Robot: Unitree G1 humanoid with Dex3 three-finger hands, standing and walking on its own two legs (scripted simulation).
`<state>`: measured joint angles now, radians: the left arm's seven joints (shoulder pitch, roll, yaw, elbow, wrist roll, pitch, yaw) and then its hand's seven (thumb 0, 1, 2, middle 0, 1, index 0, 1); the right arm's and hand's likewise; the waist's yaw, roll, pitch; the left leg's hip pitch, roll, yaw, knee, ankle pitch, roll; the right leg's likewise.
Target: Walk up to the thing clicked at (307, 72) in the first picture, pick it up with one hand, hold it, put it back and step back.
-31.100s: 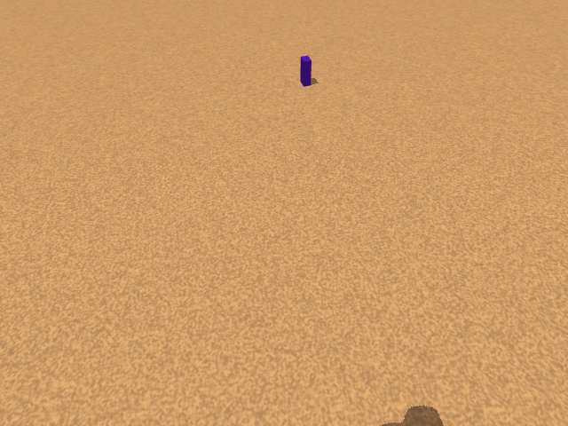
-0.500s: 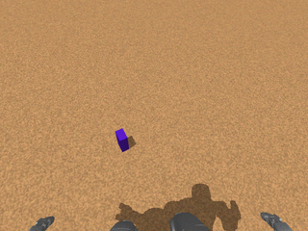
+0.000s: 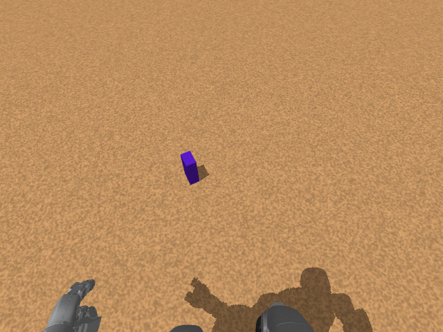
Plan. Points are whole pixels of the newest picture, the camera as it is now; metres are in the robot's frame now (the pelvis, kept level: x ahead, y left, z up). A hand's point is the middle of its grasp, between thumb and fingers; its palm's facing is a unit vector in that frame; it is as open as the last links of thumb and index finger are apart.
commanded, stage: step back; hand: left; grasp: from the side
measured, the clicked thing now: (190, 168) +0.85 +0.19 -0.66
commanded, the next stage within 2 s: stand in 1.72 s
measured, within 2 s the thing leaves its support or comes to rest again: neither
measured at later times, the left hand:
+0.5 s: hand out of the picture -0.11 +0.24 -0.12, palm faces -0.04 -0.90 -0.44, open 7.4 cm
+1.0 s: hand out of the picture -0.17 +0.24 -0.13, palm faces +0.01 -0.93 -0.38, open 7.4 cm
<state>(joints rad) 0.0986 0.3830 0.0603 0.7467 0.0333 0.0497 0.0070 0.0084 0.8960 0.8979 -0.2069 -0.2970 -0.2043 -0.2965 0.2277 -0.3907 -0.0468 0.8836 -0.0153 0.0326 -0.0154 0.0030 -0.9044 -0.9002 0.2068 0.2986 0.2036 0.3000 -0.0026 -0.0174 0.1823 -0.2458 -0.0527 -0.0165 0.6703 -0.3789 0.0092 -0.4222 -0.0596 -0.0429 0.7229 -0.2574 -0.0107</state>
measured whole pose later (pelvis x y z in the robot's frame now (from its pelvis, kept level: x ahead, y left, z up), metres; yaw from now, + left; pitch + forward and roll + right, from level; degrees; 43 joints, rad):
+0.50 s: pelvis -0.18 -0.03 +0.01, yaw -2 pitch -2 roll +1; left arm 0.21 0.36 0.06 0.88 0.05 0.03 0.01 0.01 0.90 0.90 -0.21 -0.30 -0.21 -0.30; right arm 0.15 -0.43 -0.05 0.85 -0.01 0.06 -0.01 0.00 -0.90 -0.90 0.21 0.30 0.20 0.30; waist 0.04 0.04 0.13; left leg -0.51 -0.11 -0.15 1.18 -0.44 -0.02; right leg -0.33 -0.01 0.02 0.68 -0.31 -0.02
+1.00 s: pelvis -0.22 -0.03 +0.01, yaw +0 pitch -3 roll -1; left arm 0.23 0.37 0.06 1.00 0.04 -0.03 -0.02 0.01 0.90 0.90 -0.20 -0.30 -0.20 -0.30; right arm 0.23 -0.37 -0.05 0.98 -0.03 0.02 0.02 0.00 -0.90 -0.90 0.21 0.30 0.21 0.30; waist 0.01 0.04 0.06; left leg -0.24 0.02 -0.04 0.74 -0.48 0.01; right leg -0.27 0.03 -0.04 0.59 -0.26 -0.03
